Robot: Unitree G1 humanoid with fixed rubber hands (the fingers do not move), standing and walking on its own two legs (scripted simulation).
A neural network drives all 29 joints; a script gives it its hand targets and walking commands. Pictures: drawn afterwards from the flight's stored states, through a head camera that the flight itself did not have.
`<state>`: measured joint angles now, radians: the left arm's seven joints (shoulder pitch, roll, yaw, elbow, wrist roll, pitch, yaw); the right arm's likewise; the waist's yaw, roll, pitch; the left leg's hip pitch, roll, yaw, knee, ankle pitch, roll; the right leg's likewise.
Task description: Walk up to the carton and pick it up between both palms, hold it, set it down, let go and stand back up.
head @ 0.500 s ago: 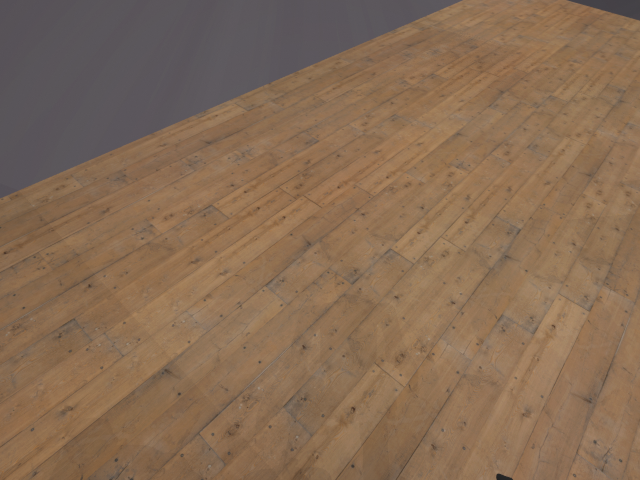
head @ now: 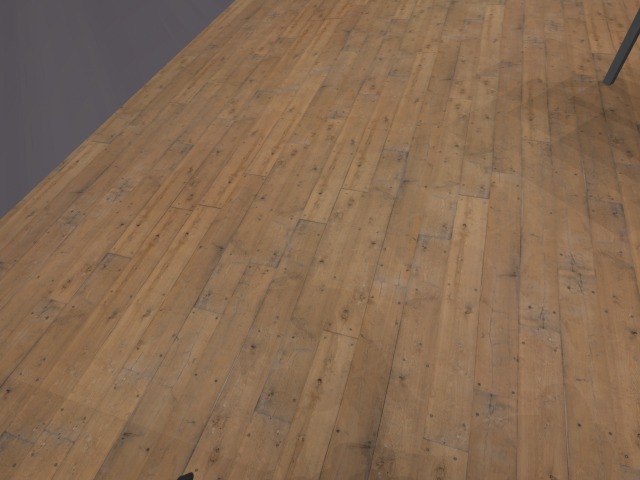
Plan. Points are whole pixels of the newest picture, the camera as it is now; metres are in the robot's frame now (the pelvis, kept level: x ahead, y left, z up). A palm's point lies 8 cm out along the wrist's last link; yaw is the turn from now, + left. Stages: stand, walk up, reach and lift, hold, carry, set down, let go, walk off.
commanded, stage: walk up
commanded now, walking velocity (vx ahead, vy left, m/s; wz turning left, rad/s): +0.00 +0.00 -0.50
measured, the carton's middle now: out of the picture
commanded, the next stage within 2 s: none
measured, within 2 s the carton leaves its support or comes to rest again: neither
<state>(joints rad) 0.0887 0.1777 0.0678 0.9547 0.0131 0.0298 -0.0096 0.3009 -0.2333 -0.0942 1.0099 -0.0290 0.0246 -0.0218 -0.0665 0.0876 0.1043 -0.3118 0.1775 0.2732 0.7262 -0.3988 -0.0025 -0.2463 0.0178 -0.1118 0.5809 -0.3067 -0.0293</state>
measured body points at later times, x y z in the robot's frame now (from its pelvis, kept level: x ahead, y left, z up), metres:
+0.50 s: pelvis -0.02 +0.01 +0.01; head +0.02 +0.01 +0.46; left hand +0.02 +0.27 -0.14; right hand +0.09 -0.26 -0.11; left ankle +0.00 +0.13 -0.71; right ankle -0.01 -0.09 -0.72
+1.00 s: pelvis +0.08 -0.07 +0.00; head +0.10 -0.08 +0.45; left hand +0.30 +0.08 -0.14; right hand -0.10 -0.21 -0.14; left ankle +0.00 +0.13 -0.73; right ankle +0.09 -0.23 -0.70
